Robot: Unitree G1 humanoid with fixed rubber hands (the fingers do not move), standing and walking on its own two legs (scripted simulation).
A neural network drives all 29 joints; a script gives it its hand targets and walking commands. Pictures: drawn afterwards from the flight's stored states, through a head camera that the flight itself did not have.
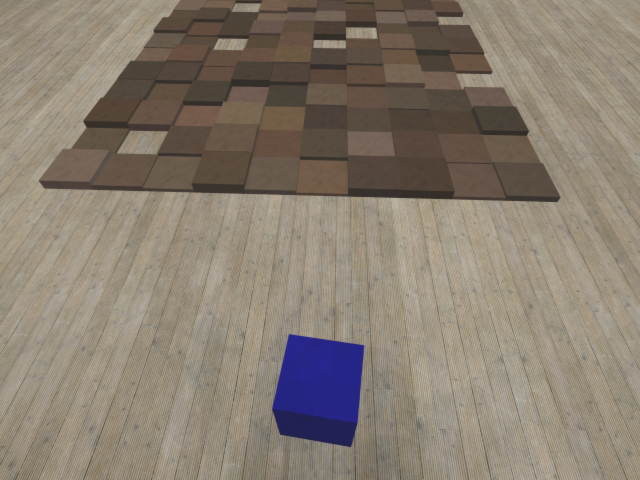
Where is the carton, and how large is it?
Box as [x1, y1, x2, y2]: [272, 334, 363, 446]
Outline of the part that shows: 289,334 272,407 280,434 350,446 357,422 363,345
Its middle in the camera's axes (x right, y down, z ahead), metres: +0.00 +0.45 +1.09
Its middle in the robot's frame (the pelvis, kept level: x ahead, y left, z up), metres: +0.43 +0.00 -0.65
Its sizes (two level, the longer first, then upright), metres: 0.210 0.200 0.250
